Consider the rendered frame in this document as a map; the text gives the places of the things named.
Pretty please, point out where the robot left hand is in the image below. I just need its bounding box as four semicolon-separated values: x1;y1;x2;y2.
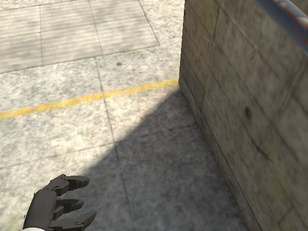
22;174;97;231

